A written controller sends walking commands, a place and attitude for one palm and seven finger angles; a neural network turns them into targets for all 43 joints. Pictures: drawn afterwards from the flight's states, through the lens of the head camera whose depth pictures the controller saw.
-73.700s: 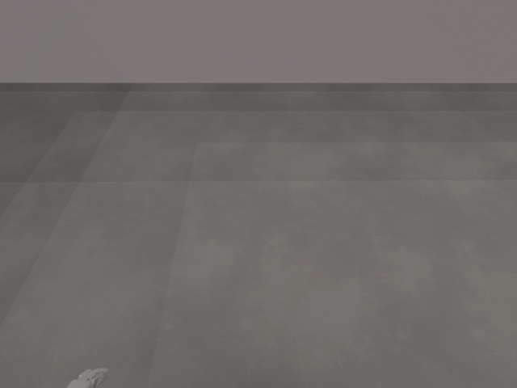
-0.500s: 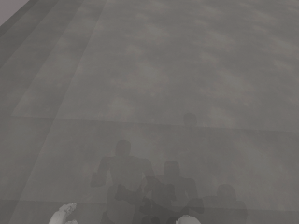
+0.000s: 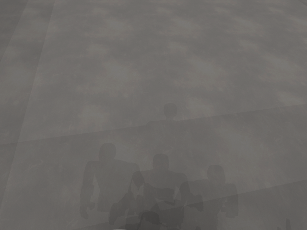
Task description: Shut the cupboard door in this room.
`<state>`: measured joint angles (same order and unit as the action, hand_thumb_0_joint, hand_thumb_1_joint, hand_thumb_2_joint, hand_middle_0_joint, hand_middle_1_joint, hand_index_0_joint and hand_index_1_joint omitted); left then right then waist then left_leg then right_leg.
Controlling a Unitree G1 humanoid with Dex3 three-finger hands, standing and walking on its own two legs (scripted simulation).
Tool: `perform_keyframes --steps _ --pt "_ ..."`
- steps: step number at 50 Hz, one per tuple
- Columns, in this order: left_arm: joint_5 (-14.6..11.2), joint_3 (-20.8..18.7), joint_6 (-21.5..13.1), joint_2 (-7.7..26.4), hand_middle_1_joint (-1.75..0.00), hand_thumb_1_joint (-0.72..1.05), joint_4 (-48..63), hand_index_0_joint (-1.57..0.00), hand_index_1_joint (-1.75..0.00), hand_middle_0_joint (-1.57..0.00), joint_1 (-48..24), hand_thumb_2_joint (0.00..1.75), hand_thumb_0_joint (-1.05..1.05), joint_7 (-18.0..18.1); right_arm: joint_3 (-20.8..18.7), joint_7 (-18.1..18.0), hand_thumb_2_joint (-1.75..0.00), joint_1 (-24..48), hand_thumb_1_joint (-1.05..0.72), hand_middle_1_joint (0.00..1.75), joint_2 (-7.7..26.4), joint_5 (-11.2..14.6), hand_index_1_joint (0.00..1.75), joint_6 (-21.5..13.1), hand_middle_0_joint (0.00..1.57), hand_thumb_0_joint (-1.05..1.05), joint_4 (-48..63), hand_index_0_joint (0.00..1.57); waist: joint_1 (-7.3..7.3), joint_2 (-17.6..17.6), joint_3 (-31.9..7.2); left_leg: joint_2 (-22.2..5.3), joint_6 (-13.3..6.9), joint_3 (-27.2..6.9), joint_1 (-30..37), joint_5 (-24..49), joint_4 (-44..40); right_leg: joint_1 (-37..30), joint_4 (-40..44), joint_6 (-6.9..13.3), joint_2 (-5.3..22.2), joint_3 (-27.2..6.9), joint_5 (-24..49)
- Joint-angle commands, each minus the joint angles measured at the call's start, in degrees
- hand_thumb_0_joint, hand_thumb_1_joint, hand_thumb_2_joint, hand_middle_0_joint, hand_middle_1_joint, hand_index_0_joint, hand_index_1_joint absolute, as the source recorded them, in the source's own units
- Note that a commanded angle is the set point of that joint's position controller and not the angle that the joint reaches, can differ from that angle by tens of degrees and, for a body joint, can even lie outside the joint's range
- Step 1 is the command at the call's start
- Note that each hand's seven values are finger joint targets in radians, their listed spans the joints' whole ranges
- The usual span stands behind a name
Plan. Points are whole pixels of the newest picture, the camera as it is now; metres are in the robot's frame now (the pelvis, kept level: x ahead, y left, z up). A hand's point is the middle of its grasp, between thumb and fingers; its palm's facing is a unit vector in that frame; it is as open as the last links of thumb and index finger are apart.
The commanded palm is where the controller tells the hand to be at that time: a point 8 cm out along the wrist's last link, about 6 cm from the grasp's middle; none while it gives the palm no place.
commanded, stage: turn to face it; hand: left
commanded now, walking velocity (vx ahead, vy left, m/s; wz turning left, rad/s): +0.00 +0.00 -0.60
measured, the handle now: out of the picture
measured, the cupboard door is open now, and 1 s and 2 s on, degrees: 54 54 54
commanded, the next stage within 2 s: none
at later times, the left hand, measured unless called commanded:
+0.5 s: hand (110, 211) +0.18 +0.14 -0.14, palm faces -0.30 -0.91 -0.29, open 7.4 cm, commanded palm none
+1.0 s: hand (109, 203) +0.21 +0.15 -0.16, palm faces -0.52 -0.84 -0.18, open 7.4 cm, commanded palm none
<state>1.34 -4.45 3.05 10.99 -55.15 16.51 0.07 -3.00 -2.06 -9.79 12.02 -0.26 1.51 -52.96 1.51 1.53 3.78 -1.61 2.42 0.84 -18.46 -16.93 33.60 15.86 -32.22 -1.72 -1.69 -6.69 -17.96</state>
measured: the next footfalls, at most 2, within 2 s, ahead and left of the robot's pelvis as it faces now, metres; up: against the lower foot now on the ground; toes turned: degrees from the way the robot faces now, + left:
right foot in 0.42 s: +0.01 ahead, -0.14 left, +0.00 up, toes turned -21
left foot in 0.84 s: +0.11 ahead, +0.08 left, +0.00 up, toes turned -27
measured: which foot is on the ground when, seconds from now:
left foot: down 0.00-0.40, up 0.42-0.82, down 0.84-1.00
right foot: down 0.00-0.00, up 0.02-0.40, down 0.42-0.84, up 0.86-1.00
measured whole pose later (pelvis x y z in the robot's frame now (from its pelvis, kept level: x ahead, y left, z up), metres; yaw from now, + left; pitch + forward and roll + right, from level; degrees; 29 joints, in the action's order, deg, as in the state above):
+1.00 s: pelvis +0.03 +0.01 +0.01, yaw -35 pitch +0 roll -3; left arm 1.5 -5.5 5.0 15.3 -52.0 11.5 -2.1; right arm -0.5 -2.1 -10.8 10.2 -1.8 0.9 -49.0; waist 1.1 1.7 4.5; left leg -5.1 -1.6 6.3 -13.9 -16.8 30.2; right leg 28.5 -64.4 -2.8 -1.3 0.1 -26.8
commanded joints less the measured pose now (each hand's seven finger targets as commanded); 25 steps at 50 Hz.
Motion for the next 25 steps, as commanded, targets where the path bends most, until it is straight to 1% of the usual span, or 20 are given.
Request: perform_keyframes --steps 1,2,3,4,5,6,7,8,10,12,15,17,18,19,20,21,22,23,24,25 --pt "-0.83 -1.50 -0.64 6.34 -0.30 0.90 7.14 -0.20 -0.30 -0.20 -3.39 0.90 0.00 0.11 -2.67 -0.93 -0.90 -9.25 -0.90 0.30 13.89 -1.36 0.30 -1.83 0.20 0.00 2.78 0.20 -4.77 -17.27 -9.01 -25.47 -12.00 -20.89 16.74 23.21 -15.21 15.12 -24.61 0.48 -0.26 4.42 -19.64" --pt "-0.32 -1.80 -0.38 6.99 -0.30 0.90 7.36 -0.20 -0.30 -0.20 -4.22 0.90 0.00 -0.16 -2.20 -0.96 -0.90 -7.47 -0.90 0.30 12.70 -1.67 0.30 -1.68 0.20 0.00 3.30 0.20 -4.10 -12.55 -7.33 -24.60 -13.39 -17.83 13.00 23.00 -15.21 14.66 -30.65 0.31 1.50 3.40 -17.75" --pt "-0.11 -2.15 -0.12 7.27 -0.30 0.90 6.67 -0.20 -0.30 -0.20 -5.13 0.90 0.00 -0.56 -1.74 -1.07 -0.90 -5.33 -0.90 0.30 11.36 -1.72 0.30 -1.92 0.20 0.00 3.82 0.20 -3.22 -13.34 -5.28 -22.38 -13.01 -16.08 10.92 25.69 -15.50 15.86 -33.75 -0.25 2.32 3.54 -15.07" --pt "-0.15 -2.31 0.06 7.39 -0.30 0.90 6.51 -0.20 -0.30 -0.20 -5.53 0.90 0.00 -1.09 -1.57 -1.10 -0.90 -3.42 -0.90 0.30 10.98 -1.76 0.30 -1.78 0.20 0.00 4.62 0.20 -2.52 -11.28 -3.66 -20.82 -12.68 -12.66 9.82 26.27 -14.70 15.81 -34.64 -0.53 3.04 4.36 -13.49" --pt "-0.16 -1.98 0.22 6.88 -0.30 0.90 6.78 -0.20 -0.30 -0.20 -5.39 0.90 0.00 -1.56 -1.28 -1.09 -0.90 -1.63 -0.90 0.30 10.64 -1.67 0.30 -1.73 0.20 0.00 5.18 0.20 -1.76 -11.04 -2.79 -19.90 -12.11 -8.75 10.04 27.44 -13.86 16.16 -33.20 -0.82 3.87 5.74 -12.49" --pt "-0.21 -1.82 0.54 6.33 -0.30 0.90 6.94 -0.20 -0.30 -0.20 -6.12 0.90 0.00 -1.77 -1.32 -1.02 -0.90 -1.78 -0.90 0.30 10.26 -1.84 0.30 -1.59 0.20 0.00 4.98 0.20 -1.96 -10.01 -1.92 -18.33 -11.20 -5.86 9.73 28.16 -13.61 15.15 -32.06 -1.10 3.72 6.52 -11.13" --pt "-0.32 -1.73 0.76 5.95 -0.30 0.90 7.22 -0.20 -0.30 -0.20 -5.99 0.90 0.00 -1.91 -1.30 -1.01 -0.90 -2.18 -0.90 0.30 10.20 -1.82 0.30 -1.57 0.20 0.00 4.79 0.20 -1.76 -9.71 -2.85 -17.58 -10.82 -4.27 11.12 27.91 -13.38 14.68 -30.80 -1.26 3.42 7.14 -9.98" --pt "-0.37 -1.68 0.88 5.77 -0.30 0.90 7.51 -0.20 -0.30 -0.20 -6.28 0.90 0.00 -2.05 -1.41 -0.94 -0.90 -2.82 -0.90 0.30 10.47 -1.76 0.30 -1.57 0.20 0.00 4.65 0.20 -1.97 -10.19 -3.73 -17.85 -10.79 -3.31 12.06 26.65 -13.35 14.37 -29.18 -1.39 3.58 7.70 -9.10" --pt "-0.29 -1.53 0.99 5.76 -0.30 0.90 8.50 -0.20 -0.30 -0.20 -7.47 0.90 0.00 -2.24 -1.61 -0.71 -0.90 -3.52 -0.90 0.30 10.66 -1.62 0.30 -1.52 0.20 0.00 4.32 0.20 -2.32 -11.39 -3.47 -18.31 -10.64 -1.50 12.38 24.03 -13.78 13.39 -25.59 -1.39 3.97 8.72 -7.76" --pt "-0.20 -1.31 0.88 5.58 -0.30 0.90 9.43 -0.20 -0.30 -0.20 -8.85 0.90 0.00 -2.41 -1.92 -0.36 -0.90 -3.41 -0.90 0.30 11.04 -1.72 0.30 -1.45 0.20 0.00 4.11 0.20 -2.60 -12.35 -3.94 -18.61 -10.33 0.53 12.44 23.57 -13.25 11.08 -20.22 -1.15 3.92 9.92 -6.69" --pt "-0.06 -1.09 0.39 5.98 -0.30 0.90 10.26 -0.20 -0.30 -0.20 -9.35 0.90 0.00 -2.35 -2.48 0.19 -0.90 -3.56 -0.90 0.30 11.78 -1.67 0.30 -1.23 0.20 0.00 4.12 0.20 -3.03 -13.55 -4.32 -19.34 -9.74 2.20 12.16 24.20 -10.82 7.52 -13.54 -0.36 3.11 11.64 -5.97" --pt "-0.15 -1.16 0.01 6.30 -0.30 0.90 10.32 -0.20 -0.30 -0.20 -8.02 0.90 0.00 -2.29 -2.71 0.42 -0.90 -2.59 -0.90 0.30 12.59 -1.60 0.30 -1.13 0.20 0.00 4.43 0.20 -1.86 -12.74 -5.09 -19.34 -8.10 3.97 10.75 23.28 -7.55 2.63 -6.65 0.49 2.66 12.29 -2.21" --pt "-0.11 -1.41 -0.26 7.11 -0.30 0.90 9.70 -0.20 -0.30 -0.20 -5.94 0.90 0.00 -2.23 -2.79 0.60 -0.90 -1.92 -0.90 0.30 12.71 -1.41 0.30 -1.00 0.20 0.00 4.59 0.20 -0.58 -10.96 -5.51 -18.32 -6.31 5.56 8.09 20.63 -4.15 -2.16 -1.22 1.01 2.22 12.79 2.87" --pt "0.10 -1.96 -0.80 9.32 -0.30 0.90 8.59 -0.20 -0.30 -0.20 -1.84 0.90 0.00 -1.99 -2.82 0.84 -0.90 -1.25 -0.90 0.30 12.10 -1.04 0.30 -0.97 0.20 0.00 4.98 0.20 1.65 -5.75 -7.17 -15.80 -3.60 7.79 3.77 15.64 3.32 -9.50 6.06 2.13 4.08 10.09 9.72" --pt "0.76 -3.02 -1.76 15.95 -0.30 0.90 8.05 -0.20 -0.30 -0.20 0.90 0.90 0.00 -1.23 -1.90 1.29 -0.90 -1.35 -0.90 0.30 7.60 -0.50 0.30 -0.71 0.20 0.00 6.84 0.20 2.95 12.39 -7.58 -7.71 0.43 12.25 -8.57 -5.66 16.68 -16.84 12.61 6.88 16.92 -7.85 20.77" --pt "-0.01 -3.40 -1.76 19.10 -0.30 0.90 7.36 -0.20 -0.30 -0.20 3.19 0.90 0.00 -0.42 -1.19 1.10 -0.90 2.25 -0.90 0.30 6.74 -0.62 0.30 0.01 0.20 0.00 9.13 0.20 4.52 17.33 -6.43 -2.42 1.31 6.39 -15.92 -21.60 28.93 -13.68 13.24 12.73 24.58 -18.38 34.97" --pt "-0.20 -3.23 -1.62 18.91 -0.30 0.90 7.60 -0.20 -0.30 -0.20 2.63 0.90 0.00 0.07 -1.06 0.93 -0.90 1.82 -0.90 0.30 7.42 -0.43 0.30 0.77 0.20 0.00 8.97 0.20 3.57 13.11 -5.98 -3.85 0.73 0.09 -16.59 -18.35 35.05 -10.19 14.57 14.88 24.89 -16.74 25.54" --pt "-0.07 -3.04 -1.54 16.37 -0.30 0.90 9.01 -0.20 -0.30 -0.20 -1.87 0.90 0.00 0.48 -1.34 0.88 -0.90 2.34 -0.90 0.30 7.40 -0.46 0.30 0.85 0.20 0.00 8.51 0.20 1.85 12.29 -3.30 -4.54 0.68 -1.85 -19.16 -13.94 36.57 -7.43 16.49 14.03 21.49 -15.74 15.49" --pt "-0.05 -2.69 -1.44 15.32 -0.30 0.90 9.93 -0.20 -0.30 -0.20 -5.62 0.90 0.00 0.58 -1.52 0.92 -0.90 2.11 -0.90 0.30 7.84 -0.61 0.30 0.76 0.20 0.00 7.87 0.20 0.58 13.58 -2.06 -4.86 1.14 -2.03 -19.82 -10.41 36.97 -5.77 17.04 12.84 19.32 -14.55 10.97" --pt "-0.11 -2.09 -1.38 13.69 -0.30 0.90 10.51 -0.20 -0.30 -0.20 -8.36 0.90 0.00 0.58 -1.74 1.22 -0.90 1.53 -0.90 0.30 8.44 -0.77 0.30 0.72 0.20 0.00 6.81 0.20 -0.68 10.59 -1.97 -5.55 1.53 -1.86 -16.99 -6.37 36.28 -3.33 15.96 11.44 16.86 -10.12 11.30"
